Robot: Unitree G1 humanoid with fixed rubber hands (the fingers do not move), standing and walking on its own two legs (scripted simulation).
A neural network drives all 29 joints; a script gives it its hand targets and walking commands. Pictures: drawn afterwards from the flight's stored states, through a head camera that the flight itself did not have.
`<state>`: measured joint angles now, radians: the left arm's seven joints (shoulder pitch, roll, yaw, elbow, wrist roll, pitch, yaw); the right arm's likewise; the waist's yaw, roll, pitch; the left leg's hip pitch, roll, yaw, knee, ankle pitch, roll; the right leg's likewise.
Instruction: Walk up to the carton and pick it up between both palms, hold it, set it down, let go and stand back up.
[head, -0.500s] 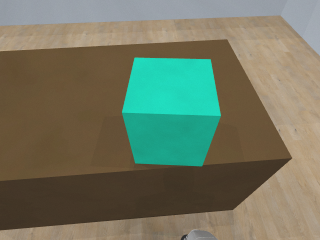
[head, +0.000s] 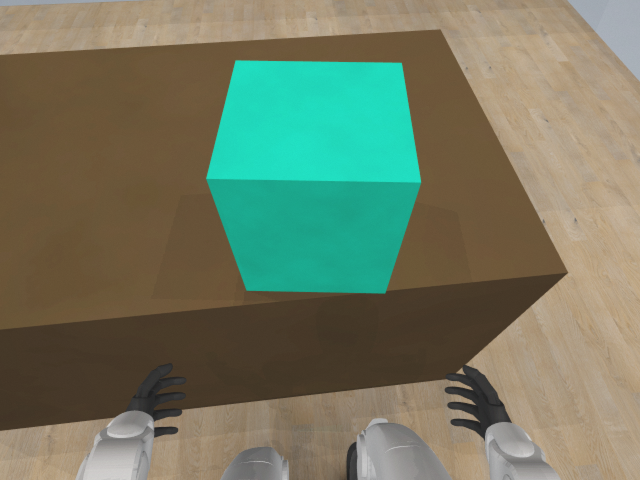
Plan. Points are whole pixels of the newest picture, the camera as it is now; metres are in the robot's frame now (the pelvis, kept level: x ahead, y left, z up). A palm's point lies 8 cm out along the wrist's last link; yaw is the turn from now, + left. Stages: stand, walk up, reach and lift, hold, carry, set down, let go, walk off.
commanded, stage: reach and lift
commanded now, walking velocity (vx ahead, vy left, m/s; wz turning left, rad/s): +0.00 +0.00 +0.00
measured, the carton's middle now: (317, 187) +0.46 +0.01 +0.05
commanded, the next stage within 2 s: none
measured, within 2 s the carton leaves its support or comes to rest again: neither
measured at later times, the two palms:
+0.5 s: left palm (128, 448) +0.16 +0.24 -0.05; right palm (490, 441) +0.15 -0.19 -0.06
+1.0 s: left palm (125, 424) +0.18 +0.24 -0.03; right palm (493, 415) +0.17 -0.19 -0.03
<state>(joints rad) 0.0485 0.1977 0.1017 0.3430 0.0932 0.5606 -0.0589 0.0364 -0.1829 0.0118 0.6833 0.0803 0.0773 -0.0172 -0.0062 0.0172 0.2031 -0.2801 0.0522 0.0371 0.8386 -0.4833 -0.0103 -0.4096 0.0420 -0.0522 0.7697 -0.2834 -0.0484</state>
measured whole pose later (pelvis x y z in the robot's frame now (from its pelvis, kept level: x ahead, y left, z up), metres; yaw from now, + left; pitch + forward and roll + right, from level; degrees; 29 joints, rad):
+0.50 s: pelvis +0.01 -0.02 +0.02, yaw +2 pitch -6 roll -2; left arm 0.22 0.26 0.07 0.36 0.03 0.30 -0.05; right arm 0.30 -0.02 0.02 0.50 0.02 -0.02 -0.10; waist 0.01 0.01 0.13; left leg -0.16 0.09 0.00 0.68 -0.42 -0.02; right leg -0.26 0.08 -0.10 0.57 -0.22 -0.07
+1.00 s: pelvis +0.04 +0.01 +0.04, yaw +1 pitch -5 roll -1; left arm 0.33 0.25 -0.04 0.38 -0.09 -0.05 0.02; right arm 0.37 -0.06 -0.03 0.50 0.08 -0.22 -0.02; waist 0.02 -0.03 0.10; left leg -0.01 0.03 0.03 0.45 -0.34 0.00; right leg -0.14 0.04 -0.05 0.41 -0.18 -0.03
